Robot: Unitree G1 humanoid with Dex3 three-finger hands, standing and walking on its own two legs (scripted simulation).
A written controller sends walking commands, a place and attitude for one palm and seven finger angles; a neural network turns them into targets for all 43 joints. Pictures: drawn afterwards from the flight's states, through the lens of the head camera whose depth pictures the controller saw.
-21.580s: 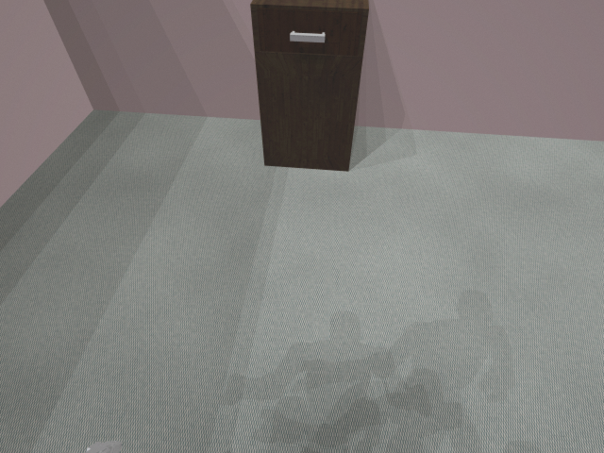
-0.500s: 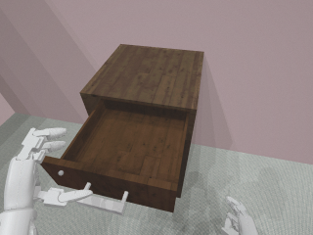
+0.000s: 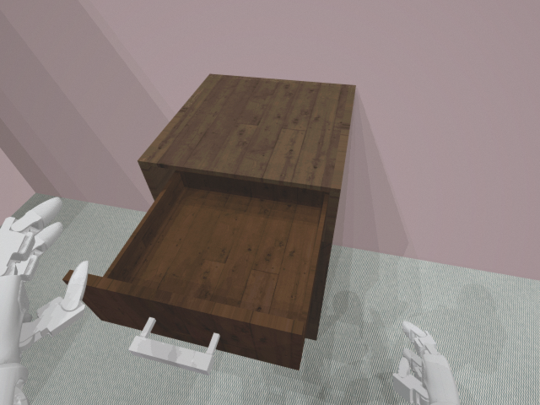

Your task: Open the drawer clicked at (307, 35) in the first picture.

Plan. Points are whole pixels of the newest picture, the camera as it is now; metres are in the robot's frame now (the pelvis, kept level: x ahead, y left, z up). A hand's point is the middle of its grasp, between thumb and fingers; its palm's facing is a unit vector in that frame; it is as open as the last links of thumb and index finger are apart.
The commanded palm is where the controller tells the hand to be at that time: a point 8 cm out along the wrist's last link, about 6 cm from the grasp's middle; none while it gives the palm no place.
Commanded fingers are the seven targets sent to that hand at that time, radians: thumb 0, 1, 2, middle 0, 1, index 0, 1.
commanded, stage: draw the hand back to the body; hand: left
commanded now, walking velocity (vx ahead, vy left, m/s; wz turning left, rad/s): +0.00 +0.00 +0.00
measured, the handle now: (177, 342) +0.23 +0.20 -0.08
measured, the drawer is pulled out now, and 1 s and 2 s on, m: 0.30 0.30 0.30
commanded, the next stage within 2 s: step back with the hand held close in 0.20 s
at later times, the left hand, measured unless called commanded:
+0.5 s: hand (67, 291) +0.19 +0.24 +0.17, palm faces +0.37 -0.79 -0.48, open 7.4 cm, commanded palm +0.12 +0.28 +0.18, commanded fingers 0.00 0.90 0.90 -0.20 -0.30 -0.20 -0.30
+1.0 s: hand (35, 355) +0.12 +0.24 +0.16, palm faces +0.36 -0.81 -0.45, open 7.4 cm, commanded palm +0.06 +0.29 +0.18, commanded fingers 0.00 0.90 0.90 -0.20 -0.30 -0.20 -0.30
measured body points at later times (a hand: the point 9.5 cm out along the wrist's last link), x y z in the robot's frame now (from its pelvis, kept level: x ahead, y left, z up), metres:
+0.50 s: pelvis -0.02 +0.00 +0.00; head +0.01 -0.02 +0.45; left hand +0.16 +0.28 +0.19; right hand +0.17 -0.23 -0.09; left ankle -0.07 +0.13 -0.74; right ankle -0.01 -0.11 -0.74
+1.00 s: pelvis -0.07 +0.01 -0.01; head -0.04 +0.01 +0.44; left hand +0.10 +0.28 +0.18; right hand +0.11 -0.22 -0.09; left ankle -0.07 +0.13 -0.74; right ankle -0.01 -0.11 -0.74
